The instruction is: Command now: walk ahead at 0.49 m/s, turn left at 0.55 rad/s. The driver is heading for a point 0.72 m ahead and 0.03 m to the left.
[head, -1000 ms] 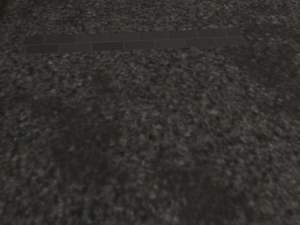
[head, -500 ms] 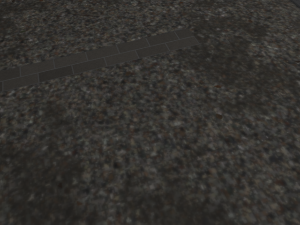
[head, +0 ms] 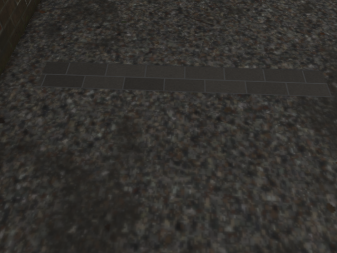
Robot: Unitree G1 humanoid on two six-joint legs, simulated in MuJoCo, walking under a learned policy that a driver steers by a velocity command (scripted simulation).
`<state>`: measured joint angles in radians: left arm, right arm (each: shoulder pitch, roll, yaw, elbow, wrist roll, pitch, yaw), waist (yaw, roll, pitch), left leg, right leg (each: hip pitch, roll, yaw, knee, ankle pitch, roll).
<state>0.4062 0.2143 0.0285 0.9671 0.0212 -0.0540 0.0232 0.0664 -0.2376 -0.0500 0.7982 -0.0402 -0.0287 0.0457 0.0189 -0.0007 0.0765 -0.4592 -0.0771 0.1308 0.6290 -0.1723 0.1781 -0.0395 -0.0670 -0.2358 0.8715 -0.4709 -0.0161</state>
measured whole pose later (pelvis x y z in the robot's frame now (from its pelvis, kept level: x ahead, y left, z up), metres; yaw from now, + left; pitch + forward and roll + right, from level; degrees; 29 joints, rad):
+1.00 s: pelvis +0.53 +0.05 +0.02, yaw +16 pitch +1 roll -2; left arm 0.48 0.21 0.03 0.96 0.01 -0.07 0.00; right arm 0.00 -0.22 0.01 0.75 -0.04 -0.07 0.02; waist 0.10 0.03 0.05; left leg -0.47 0.01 0.02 0.51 -0.04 0.03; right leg 0.01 0.07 0.02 0.33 -0.36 -0.04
